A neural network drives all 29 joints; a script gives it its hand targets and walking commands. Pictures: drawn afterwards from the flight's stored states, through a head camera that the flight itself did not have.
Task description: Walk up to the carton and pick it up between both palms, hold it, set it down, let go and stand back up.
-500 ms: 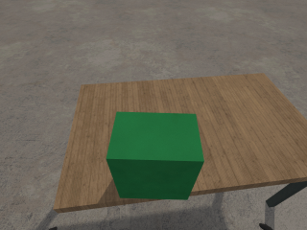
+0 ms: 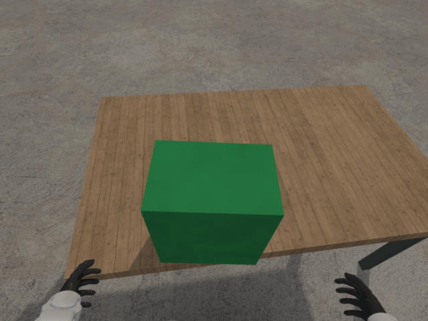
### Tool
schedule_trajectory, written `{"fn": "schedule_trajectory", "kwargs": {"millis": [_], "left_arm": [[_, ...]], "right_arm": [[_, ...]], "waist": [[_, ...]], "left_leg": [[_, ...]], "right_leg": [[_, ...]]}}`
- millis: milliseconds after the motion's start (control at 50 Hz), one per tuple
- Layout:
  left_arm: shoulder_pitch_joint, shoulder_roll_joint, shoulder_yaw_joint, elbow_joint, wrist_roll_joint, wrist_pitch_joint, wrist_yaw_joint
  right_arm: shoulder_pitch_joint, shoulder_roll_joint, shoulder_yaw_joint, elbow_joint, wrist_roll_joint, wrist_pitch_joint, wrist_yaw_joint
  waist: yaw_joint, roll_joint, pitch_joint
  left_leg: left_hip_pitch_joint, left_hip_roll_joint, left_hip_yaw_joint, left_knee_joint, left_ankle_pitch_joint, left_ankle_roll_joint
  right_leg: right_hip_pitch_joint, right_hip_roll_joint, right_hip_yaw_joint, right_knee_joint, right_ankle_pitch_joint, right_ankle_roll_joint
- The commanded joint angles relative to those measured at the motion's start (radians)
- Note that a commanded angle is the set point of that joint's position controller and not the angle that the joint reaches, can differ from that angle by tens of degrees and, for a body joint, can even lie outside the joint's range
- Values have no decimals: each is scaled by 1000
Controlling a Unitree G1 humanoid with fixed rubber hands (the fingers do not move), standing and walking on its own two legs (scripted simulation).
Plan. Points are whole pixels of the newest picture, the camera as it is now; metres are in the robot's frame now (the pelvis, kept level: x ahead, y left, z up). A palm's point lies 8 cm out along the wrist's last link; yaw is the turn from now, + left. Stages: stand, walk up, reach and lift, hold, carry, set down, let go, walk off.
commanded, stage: reach and lift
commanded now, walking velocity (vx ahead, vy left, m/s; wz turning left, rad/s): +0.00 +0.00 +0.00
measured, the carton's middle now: (211, 209) +0.37 +0.01 -0.07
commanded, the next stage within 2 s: none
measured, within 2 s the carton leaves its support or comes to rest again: neither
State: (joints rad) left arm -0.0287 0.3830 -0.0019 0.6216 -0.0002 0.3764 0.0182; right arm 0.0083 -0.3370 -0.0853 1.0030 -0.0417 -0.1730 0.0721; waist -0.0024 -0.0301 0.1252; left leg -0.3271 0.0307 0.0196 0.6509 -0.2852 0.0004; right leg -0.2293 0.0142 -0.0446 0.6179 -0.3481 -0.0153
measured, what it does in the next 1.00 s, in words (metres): stands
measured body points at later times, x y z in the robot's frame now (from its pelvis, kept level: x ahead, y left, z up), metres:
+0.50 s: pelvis -0.03 -0.01 +0.00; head -0.03 +0.01 +0.45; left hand +0.16 +0.27 -0.07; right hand +0.12 -0.26 -0.07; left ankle +0.04 +0.11 -0.72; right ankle -0.01 -0.11 -0.72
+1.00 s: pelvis -0.02 +0.03 +0.01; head +0.01 +0.05 +0.46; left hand +0.22 +0.27 -0.05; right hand +0.14 -0.22 -0.06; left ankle +0.04 +0.11 -0.72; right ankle -0.05 -0.08 -0.72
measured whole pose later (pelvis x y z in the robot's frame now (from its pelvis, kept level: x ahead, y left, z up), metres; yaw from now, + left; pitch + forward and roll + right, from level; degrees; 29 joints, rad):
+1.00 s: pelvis -0.02 +0.03 +0.01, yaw -7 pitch -3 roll +0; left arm 0.14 0.33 0.02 0.57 -0.09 -0.20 0.03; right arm 0.14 -0.17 -0.05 0.75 0.10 -0.39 0.06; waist 0.00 -0.05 0.10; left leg -0.27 0.00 0.10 0.54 -0.23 0.04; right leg -0.16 -0.01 -0.02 0.55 -0.34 -0.02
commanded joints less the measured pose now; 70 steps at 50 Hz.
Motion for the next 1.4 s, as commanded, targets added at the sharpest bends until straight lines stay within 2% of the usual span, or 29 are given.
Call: {"fn": "schedule_trajectory", "kwargs": {"millis": [0,60,100,160,200,220,280,320,360,400,500,580,640,660,680,720,760,780,820,860,880,920,960,1000,1100,1160,1240,1280,1380], "left_arm": [[48,131,161,-205,72,-21,-13],[102,114,178,-170,98,-45,-19],[99,127,201,-175,77,-71,-31],[79,117,202,-199,63,-107,-33],[40,128,193,-202,44,-138,-36],[28,128,199,-258,29,-161,-26],[30,142,209,-246,-19,-214,-26],[10,150,196,-304,-44,-260,-15],[20,143,166,-244,-66,-268,-18],[2,167,162,-219,-82,-282,-29],[-59,222,146,-205,-108,-276,-65],[-80,223,121,-258,-112,-294,-71],[-58,176,89,-264,-115,-310,-62],[-57,138,49,-292,-103,-315,-43],[-27,86,25,-285,-111,-336,-32],[-6,16,5,-223,-90,-379,11],[-10,0,7,-205,-79,-424,37],[10,-8,2,-163,-97,-441,38],[18,-11,-9,-158,-118,-485,50],[42,20,0,-121,-178,-542,32],[62,15,-6,-130,-191,-568,30],[106,33,28,-131,-220,-626,5],[173,22,56,-148,-208,-685,1],[197,24,82,-103,-189,-718,-13],[233,47,103,-85,-209,-834,-55],[217,72,96,-54,-231,-884,-75],[164,84,82,-88,-267,-949,-71],[106,86,73,-66,-289,-961,-75],[89,81,66,-19,-306,-998,-82]], "right_arm": [[38,-180,-57,-149,52,-70,-28],[90,-171,-25,-142,83,-80,-36],[94,-148,-4,-184,84,-96,-46],[77,-119,23,-214,103,-114,-46],[76,-89,18,-230,81,-121,-56],[88,-67,19,-259,85,-128,-52],[104,-11,33,-309,82,-135,-66],[106,5,11,-351,65,-145,-70],[115,33,1,-354,38,-129,-83],[127,51,4,-384,27,-120,-96],[131,80,52,-546,47,-88,-140],[122,74,52,-621,73,-81,-148],[126,74,48,-599,109,-84,-130],[114,51,17,-573,101,-90,-112],[112,35,3,-536,121,-89,-92],[61,-25,-33,-452,134,-97,-50],[28,-50,-56,-387,149,-126,-26],[49,-49,-50,-356,160,-144,-18],[42,-30,-49,-346,169,-179,-3],[30,30,-25,-356,173,-218,-14],[25,31,-30,-344,177,-248,-18],[33,42,33,-393,217,-288,-28],[76,21,63,-395,246,-333,-20],[107,17,84,-379,250,-366,-22],[168,60,135,-381,285,-439,-37],[165,104,176,-402,295,-460,-43],[126,126,170,-443,306,-490,-52],[77,140,184,-459,306,-488,-49],[83,168,219,-488,328,-489,-54]], "waist": [[34,-7,-287],[31,9,-275],[36,-30,-294],[39,2,-252],[27,-32,-214],[22,-10,-219],[31,-39,-208],[21,2,-210],[11,-1,-154],[1,-45,-108],[8,-157,-74],[-9,-110,-110],[-6,-26,-127],[-20,44,-150],[-24,105,-136],[-8,331,-102],[12,316,-115],[6,248,-85],[8,229,-104],[21,93,-102],[9,65,-132],[44,50,-203],[57,75,-261],[64,63,-259],[65,42,-245],[92,37,-215],[112,37,-201],[108,34,-172],[115,10,-170]], "left_leg": [[322,-9,40,-51,301,-25],[302,-30,21,-76,396,-35],[292,-42,25,-101,349,-25],[258,-44,43,-131,331,-24],[252,-43,28,-154,253,-16],[258,-42,37,-158,245,-18],[249,-54,47,-184,180,-8],[249,-44,64,-186,141,-9],[236,-37,68,-205,80,2],[293,-49,73,-182,40,15],[536,-115,57,-56,13,22],[711,-121,27,31,17,1],[644,-85,1,7,-54,-7],[567,-45,-48,-35,-159,-7],[444,6,-69,-138,-281,-12],[-93,133,-105,-427,-494,37],[-160,148,-125,-460,-469,18],[-119,144,-133,-453,-401,3],[-12,110,-104,-417,-331,-26],[187,32,-45,-324,-62,-51],[291,27,-48,-279,92,-56],[389,6,-13,-218,362,-40],[482,9,-27,-186,487,-60],[467,-16,-4,-168,540,-49],[441,-23,-4,-152,532,-43],[392,-27,-8,-158,401,-32],[320,-23,-3,-146,285,-25],[288,-21,0,-156,158,-16],[230,-22,0,-138,145,-6]], "right_leg": [[-36,2,1,-90,452,15],[55,8,23,-84,614,34],[86,1,43,-101,643,43],[105,-4,53,-133,590,44],[58,-14,56,-148,520,46],[42,-12,50,-149,463,43],[50,-27,84,-185,445,45],[19,-25,82,-196,297,37],[-24,-23,81,-227,131,21],[-104,-37,100,-263,-18,12],[-418,-142,169,-379,-328,-68],[-620,-179,160,-400,-415,-120],[-557,-152,115,-336,-335,-139],[-466,-109,81,-260,-268,-135],[-316,-56,42,-200,-171,-98],[223,93,-28,-8,78,16],[315,90,-25,18,129,35],[291,77,-14,-18,132,29],[196,46,3,-78,103,17],[34,-15,47,-193,61,-8],[-38,-11,51,-215,81,-8],[-49,8,56,-225,171,-2],[-55,22,59,-243,211,-11],[-55,26,67,-249,265,-5],[-58,14,85,-254,318,10],[-85,-1,103,-284,172,3],[-132,-13,119,-269,87,5],[-173,-22,115,-277,-20,-2],[-163,-32,124,-259,19,-5]]}}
